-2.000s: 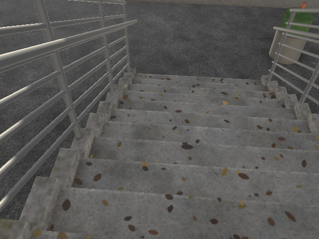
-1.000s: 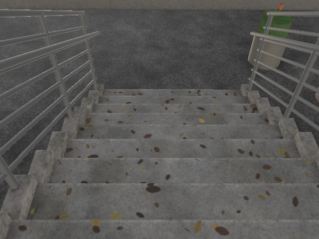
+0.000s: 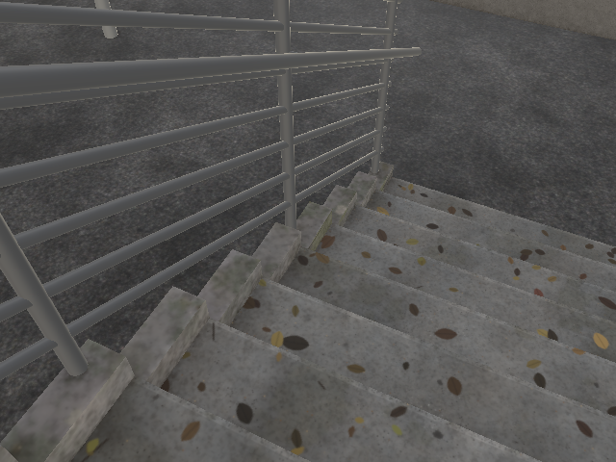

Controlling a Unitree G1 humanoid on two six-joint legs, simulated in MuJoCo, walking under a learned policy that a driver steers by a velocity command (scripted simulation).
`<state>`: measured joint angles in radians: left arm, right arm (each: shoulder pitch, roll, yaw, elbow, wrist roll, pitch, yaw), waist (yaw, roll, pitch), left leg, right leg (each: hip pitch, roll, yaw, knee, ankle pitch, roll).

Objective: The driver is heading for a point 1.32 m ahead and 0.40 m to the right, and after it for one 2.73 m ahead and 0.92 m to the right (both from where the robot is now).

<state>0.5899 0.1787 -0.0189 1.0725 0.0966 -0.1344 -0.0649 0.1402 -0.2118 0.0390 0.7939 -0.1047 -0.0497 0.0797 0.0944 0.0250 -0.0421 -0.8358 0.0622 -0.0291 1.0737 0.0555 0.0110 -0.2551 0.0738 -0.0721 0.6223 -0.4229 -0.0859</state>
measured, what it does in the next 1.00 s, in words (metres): goes down, turning right: left foot, then right foot 0.17 m lower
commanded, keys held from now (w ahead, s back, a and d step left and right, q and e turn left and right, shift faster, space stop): w+e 0.72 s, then w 0.28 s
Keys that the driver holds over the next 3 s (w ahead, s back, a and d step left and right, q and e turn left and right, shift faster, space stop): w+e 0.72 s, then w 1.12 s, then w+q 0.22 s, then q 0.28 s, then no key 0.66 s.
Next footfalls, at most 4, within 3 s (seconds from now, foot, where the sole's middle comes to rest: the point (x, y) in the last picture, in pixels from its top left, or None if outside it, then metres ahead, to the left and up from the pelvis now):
0.14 left None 0.15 0.13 -0.76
0.54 right None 0.33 -0.15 -0.93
1.00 left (369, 444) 0.69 -0.06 -1.10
1.64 right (475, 405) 0.91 -0.40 -1.27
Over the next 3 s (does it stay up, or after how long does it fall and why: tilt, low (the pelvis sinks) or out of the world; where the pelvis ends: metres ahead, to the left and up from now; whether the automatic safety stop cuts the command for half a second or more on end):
stays up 1.28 -0.43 -0.67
